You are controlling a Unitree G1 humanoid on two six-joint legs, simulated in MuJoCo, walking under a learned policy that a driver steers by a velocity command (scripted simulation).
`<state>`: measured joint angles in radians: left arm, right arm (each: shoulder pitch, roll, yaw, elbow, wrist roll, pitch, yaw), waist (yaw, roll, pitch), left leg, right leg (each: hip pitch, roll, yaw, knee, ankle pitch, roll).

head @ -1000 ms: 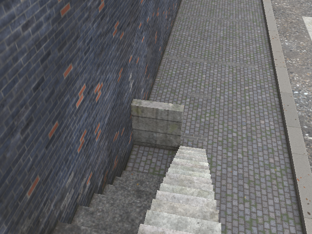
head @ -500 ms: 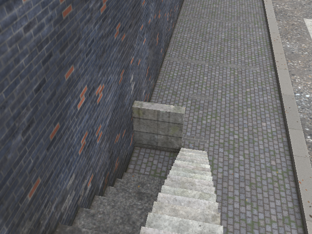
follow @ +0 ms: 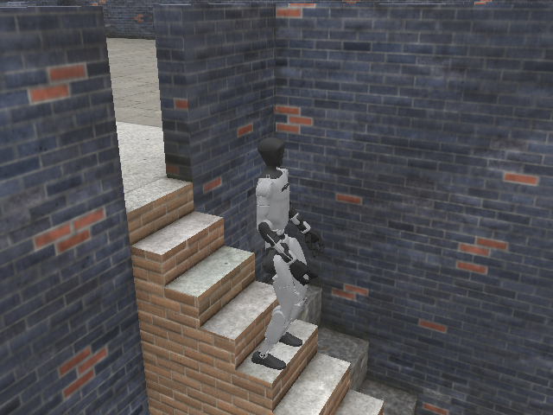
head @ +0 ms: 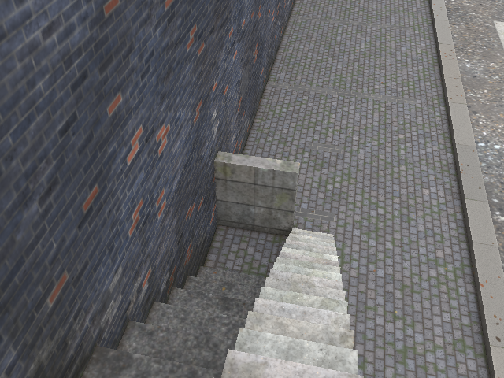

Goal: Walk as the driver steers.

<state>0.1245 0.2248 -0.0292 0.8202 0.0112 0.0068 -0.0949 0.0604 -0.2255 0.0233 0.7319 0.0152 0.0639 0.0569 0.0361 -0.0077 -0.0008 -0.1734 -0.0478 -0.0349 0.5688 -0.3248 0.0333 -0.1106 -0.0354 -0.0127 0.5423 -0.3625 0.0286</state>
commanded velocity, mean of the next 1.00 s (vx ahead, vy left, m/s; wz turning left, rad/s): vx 0.50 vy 0.00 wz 0.00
